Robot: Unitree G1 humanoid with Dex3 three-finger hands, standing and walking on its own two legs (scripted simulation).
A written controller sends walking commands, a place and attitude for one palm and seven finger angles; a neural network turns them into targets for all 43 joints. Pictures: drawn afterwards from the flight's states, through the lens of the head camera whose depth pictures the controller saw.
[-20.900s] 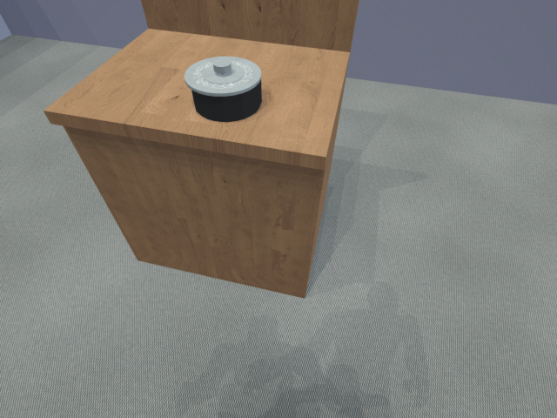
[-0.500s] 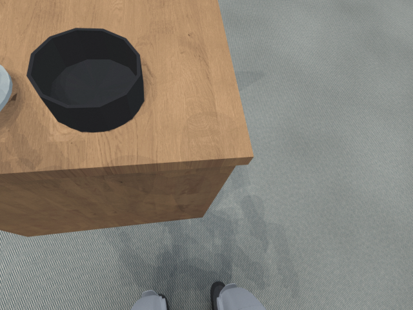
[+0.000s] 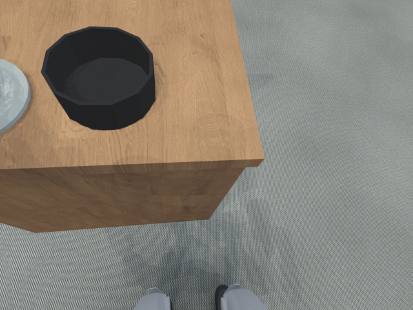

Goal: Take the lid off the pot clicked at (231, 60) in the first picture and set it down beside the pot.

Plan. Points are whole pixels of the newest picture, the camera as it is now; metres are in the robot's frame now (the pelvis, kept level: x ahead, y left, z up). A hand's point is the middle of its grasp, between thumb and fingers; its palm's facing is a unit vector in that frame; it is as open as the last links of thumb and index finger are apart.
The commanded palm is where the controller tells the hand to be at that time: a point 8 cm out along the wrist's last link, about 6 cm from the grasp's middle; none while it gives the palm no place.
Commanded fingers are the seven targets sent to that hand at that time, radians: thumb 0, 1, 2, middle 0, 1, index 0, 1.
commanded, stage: open the fingers wide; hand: left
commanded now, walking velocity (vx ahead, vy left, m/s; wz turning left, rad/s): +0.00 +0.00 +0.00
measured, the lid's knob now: out of the picture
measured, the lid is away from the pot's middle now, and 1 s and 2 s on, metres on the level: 0.23 0.24 0.24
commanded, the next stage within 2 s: raise the empty hand in 0.96 s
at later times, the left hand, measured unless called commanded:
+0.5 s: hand out of the picture +0.46 +0.37 +0.09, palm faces -0.45 -0.20 -0.87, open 7.9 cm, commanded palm +0.51 +0.38 +0.15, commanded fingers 0.00 0.23 0.47 -0.38 -1.01 -0.38 -1.00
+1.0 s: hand out of the picture +0.47 +0.38 +0.10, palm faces -0.45 -0.19 -0.87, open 10.9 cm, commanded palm +0.51 +0.37 +0.15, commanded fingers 0.00 0.06 0.51 -0.30 -0.95 -0.30 -0.95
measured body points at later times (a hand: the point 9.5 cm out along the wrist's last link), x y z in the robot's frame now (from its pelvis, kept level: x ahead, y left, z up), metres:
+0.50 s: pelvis -0.02 -0.01 +0.00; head +0.12 +0.03 +0.43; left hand +0.48 +0.38 +0.14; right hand -0.04 -0.29 -0.10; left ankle -0.02 +0.08 -0.70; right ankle -0.01 -0.17 -0.70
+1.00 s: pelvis -0.01 +0.00 +0.00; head +0.13 +0.04 +0.43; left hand +0.49 +0.38 +0.15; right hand -0.05 -0.27 -0.10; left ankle -0.02 +0.08 -0.70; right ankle -0.01 -0.17 -0.70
